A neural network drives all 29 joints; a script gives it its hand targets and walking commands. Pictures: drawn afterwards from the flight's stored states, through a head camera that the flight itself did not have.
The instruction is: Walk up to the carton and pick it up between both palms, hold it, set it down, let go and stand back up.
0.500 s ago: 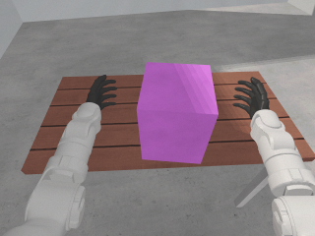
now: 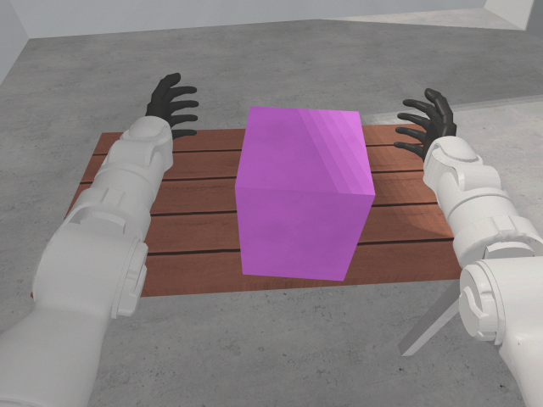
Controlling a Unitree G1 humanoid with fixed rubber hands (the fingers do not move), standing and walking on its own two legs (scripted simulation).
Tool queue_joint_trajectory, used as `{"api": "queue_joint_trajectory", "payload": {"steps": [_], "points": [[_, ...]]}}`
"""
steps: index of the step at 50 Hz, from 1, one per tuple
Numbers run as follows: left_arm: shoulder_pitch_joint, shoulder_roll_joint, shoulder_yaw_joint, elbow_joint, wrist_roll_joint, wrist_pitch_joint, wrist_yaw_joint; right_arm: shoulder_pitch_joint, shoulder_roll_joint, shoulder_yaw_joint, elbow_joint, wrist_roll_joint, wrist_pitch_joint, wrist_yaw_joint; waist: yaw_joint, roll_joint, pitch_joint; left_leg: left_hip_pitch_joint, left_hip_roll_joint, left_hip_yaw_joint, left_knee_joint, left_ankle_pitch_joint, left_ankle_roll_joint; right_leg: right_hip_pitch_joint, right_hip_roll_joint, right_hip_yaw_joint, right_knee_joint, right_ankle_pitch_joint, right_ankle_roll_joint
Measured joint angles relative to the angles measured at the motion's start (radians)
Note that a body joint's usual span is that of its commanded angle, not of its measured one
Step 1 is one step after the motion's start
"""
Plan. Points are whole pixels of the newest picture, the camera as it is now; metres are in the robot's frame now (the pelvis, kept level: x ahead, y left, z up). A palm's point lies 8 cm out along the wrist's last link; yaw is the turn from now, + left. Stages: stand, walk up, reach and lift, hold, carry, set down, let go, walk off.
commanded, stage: reach and lift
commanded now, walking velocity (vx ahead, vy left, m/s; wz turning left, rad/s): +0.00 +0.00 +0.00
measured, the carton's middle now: (298, 196) +0.51 -0.06 +0.01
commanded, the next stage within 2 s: none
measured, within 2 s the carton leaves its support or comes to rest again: neither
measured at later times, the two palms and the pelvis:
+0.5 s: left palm (169, 176) +0.48 +0.16 +0.10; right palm (405, 184) +0.44 -0.22 +0.10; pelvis +0.00 -0.02 -0.01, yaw +2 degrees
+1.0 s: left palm (189, 189) +0.49 +0.13 +0.06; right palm (400, 198) +0.45 -0.23 +0.05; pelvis -0.01 -0.02 -0.03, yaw +2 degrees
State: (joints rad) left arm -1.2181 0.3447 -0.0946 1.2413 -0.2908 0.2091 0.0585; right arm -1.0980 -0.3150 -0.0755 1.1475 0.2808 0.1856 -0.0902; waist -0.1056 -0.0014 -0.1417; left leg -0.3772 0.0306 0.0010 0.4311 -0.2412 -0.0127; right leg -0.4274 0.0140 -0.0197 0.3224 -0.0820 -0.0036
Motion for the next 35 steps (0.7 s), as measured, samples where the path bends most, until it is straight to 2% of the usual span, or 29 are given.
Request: {"api": "queue_joint_trajectory", "payload": {"steps": [5, 11, 17, 23, 29, 35], "points": [[-0.090, 0.017, -0.017, 0.111, -0.029, -0.029, -0.001, -0.070, 0.002, 0.014, 0.042, -0.003, 0.011, 0.003, -0.011, 0.005, -0.025, -0.044, 0.001, -0.001, 0.004, 0.005, -0.004, -0.051, 0.001, 0.000, 0.020, -0.003, -0.005], [-0.122, 0.038, -0.015, 0.212, -0.016, -0.102, -0.035, -0.095, 0.027, 0.054, 0.072, 0.005, -0.012, -0.021, -0.036, 0.002, -0.029, -0.048, -0.005, -0.015, -0.030, 0.027, -0.012, -0.064, -0.005, -0.013, 0.017, -0.004, -0.013], [-0.036, 0.033, -0.022, 0.255, 0.007, -0.223, -0.064, -0.028, 0.068, 0.074, 0.094, 0.016, -0.104, -0.042, -0.044, -0.006, -0.022, -0.056, -0.007, -0.031, -0.044, 0.040, -0.019, -0.072, -0.008, -0.028, 0.017, -0.004, -0.019], [0.046, -0.003, -0.052, 0.269, -0.024, -0.339, -0.051, 0.058, 0.105, 0.027, 0.094, -0.021, -0.210, -0.033, -0.030, -0.003, -0.043, -0.147, -0.007, -0.038, 0.006, 0.028, -0.023, -0.158, -0.009, -0.036, 0.060, -0.015, -0.023], [0.032, -0.030, -0.053, 0.304, -0.027, -0.417, -0.039, 0.070, 0.123, -0.009, 0.115, -0.064, -0.281, -0.026, -0.033, 0.007, -0.070, -0.244, -0.012, -0.040, 0.059, 0.014, -0.021, -0.255, -0.015, -0.038, 0.115, -0.031, -0.022], [-0.009, -0.042, -0.040, 0.387, -0.009, -0.478, -0.043, 0.053, 0.115, 0.015, 0.172, -0.046, -0.337, -0.023, -0.044, 0.005, -0.084, -0.287, -0.018, -0.033, 0.087, 0.003, -0.018, -0.307, -0.022, -0.031, 0.158, -0.047, -0.019]]}}
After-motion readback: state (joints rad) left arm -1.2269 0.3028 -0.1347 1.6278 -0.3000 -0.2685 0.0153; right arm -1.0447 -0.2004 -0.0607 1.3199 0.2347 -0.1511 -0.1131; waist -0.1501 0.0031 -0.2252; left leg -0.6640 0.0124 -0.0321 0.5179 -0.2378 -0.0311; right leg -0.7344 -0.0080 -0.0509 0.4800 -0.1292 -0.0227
